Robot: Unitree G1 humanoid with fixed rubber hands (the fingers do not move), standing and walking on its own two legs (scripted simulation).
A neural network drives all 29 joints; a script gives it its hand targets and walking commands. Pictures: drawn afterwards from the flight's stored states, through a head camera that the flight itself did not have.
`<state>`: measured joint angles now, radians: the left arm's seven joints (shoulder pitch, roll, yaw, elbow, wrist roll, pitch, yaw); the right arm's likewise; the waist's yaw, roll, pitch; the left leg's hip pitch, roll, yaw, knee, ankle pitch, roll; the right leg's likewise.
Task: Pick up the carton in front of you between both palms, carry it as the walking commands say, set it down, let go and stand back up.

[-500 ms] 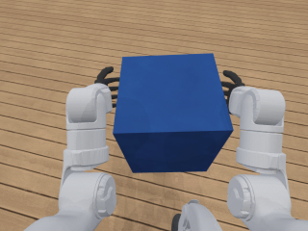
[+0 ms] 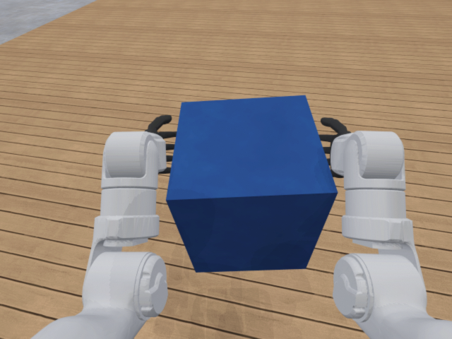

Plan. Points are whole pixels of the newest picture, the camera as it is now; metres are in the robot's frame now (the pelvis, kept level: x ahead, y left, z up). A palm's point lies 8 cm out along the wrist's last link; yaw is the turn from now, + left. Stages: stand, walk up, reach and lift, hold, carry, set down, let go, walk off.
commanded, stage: carry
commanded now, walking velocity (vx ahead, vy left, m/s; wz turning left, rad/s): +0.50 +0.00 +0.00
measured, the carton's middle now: (246, 189) +0.37 +0.00 +0.11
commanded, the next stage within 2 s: none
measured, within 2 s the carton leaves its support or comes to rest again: neither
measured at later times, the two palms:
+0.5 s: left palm (192, 107) +0.62 +0.14 +0.12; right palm (314, 107) +0.62 -0.16 +0.12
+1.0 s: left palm (192, 74) +0.85 +0.17 +0.10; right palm (289, 72) +0.84 -0.13 +0.10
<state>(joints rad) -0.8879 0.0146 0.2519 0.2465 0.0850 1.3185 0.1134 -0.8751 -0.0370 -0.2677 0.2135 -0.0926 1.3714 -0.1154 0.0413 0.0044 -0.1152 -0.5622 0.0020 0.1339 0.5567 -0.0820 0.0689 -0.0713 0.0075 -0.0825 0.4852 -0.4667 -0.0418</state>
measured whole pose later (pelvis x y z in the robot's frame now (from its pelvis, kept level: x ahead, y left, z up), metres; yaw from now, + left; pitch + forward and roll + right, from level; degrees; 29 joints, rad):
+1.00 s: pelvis +0.58 +0.02 +0.00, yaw -1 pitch +3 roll +1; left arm -0.19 -0.12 0.14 -0.28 0.13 1.25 0.08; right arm -0.21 0.14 -0.09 -0.23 -0.14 1.24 -0.10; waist -0.01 -0.03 -0.17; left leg -0.44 0.04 0.22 0.56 -0.17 0.08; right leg -0.22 -0.07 -0.07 0.93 -0.49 0.02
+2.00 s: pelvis +1.18 +0.03 +0.01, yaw -2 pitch +4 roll -1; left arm -0.19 -0.14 0.13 -0.31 0.14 1.23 0.09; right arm -0.19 0.14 -0.10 -0.28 -0.12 1.22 -0.10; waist -0.02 -0.02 -0.06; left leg -0.37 0.06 0.23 0.44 -0.15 0.07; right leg -0.39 -0.07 -0.08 1.07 -0.45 0.02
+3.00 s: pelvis +1.33 +0.02 +0.00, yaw +2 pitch +2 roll -1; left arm -0.17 -0.13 0.10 -0.27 0.14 1.21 0.09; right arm -0.16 0.13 -0.10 -0.28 -0.14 1.21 -0.09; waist 0.00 0.01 -0.12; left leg -0.15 0.06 0.17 0.54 -0.43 0.00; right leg -0.36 -0.08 -0.19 0.57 -0.25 -0.01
